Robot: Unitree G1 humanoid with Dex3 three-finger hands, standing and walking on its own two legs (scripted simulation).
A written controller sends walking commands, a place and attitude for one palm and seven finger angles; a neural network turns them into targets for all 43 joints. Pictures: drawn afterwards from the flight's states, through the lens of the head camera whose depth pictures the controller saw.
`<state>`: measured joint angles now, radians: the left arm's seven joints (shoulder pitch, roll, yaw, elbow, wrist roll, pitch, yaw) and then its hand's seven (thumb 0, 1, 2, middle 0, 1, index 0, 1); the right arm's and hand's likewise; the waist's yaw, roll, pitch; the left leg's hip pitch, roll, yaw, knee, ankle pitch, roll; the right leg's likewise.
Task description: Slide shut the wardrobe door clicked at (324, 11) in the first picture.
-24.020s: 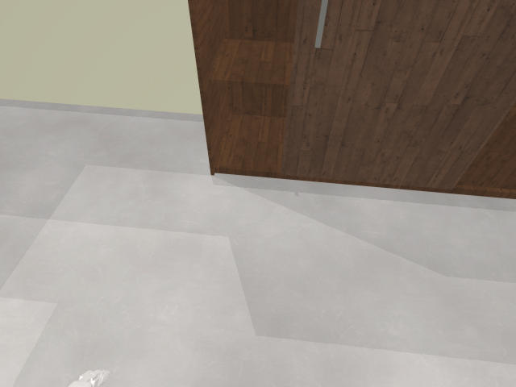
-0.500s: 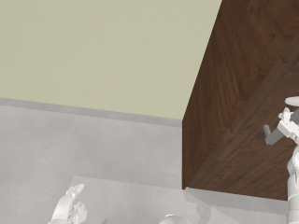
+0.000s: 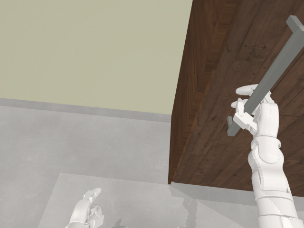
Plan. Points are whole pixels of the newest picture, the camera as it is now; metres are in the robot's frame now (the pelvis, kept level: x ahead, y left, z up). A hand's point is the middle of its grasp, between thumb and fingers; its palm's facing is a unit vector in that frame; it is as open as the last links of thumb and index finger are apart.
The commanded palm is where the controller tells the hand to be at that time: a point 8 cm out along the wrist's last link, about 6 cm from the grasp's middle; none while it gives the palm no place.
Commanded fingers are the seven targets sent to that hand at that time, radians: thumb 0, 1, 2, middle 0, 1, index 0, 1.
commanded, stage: stop walking and hold the door there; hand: right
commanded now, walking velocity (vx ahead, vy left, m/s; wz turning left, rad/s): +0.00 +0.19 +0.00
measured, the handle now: (254, 90) +0.40 -0.21 +0.16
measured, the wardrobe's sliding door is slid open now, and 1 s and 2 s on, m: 0.01 0.01 0.01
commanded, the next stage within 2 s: loosen the grip on the handle in 0.82 s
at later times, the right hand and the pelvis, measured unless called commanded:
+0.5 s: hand (237, 114) +0.37 -0.18 +0.11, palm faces +0.23 +0.95 -0.19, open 5.2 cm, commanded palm +0.33 -0.21 +0.11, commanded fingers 0.00 -0.90 -0.90 0.45 1.40 0.45 1.40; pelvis +0.00 +0.02 +0.01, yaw +2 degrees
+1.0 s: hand (240, 113) +0.37 -0.19 +0.11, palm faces +0.27 +0.95 -0.18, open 5.5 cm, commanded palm +0.32 -0.22 +0.12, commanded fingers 0.00 -0.30 -0.61 0.45 1.40 0.45 1.40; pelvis +0.00 +0.04 +0.01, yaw +1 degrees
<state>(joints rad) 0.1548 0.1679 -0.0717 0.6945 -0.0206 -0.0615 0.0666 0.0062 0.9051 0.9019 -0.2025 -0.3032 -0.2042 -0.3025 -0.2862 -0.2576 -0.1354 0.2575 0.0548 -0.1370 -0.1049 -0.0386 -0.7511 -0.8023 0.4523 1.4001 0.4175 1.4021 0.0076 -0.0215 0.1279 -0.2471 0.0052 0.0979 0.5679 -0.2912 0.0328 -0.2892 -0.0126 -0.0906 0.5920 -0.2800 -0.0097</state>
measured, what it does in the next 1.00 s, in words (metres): steps on the spot: left foot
